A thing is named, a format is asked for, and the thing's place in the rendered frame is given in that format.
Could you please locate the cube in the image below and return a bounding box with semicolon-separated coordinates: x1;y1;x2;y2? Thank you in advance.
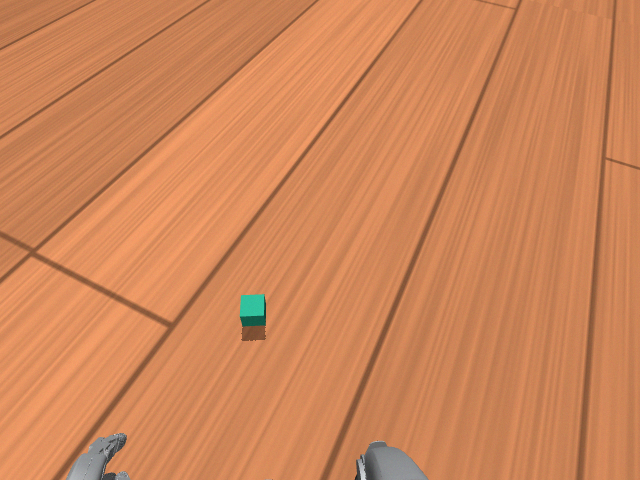
240;294;266;326

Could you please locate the left robot hand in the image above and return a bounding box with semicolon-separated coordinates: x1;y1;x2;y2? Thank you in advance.
66;433;130;480

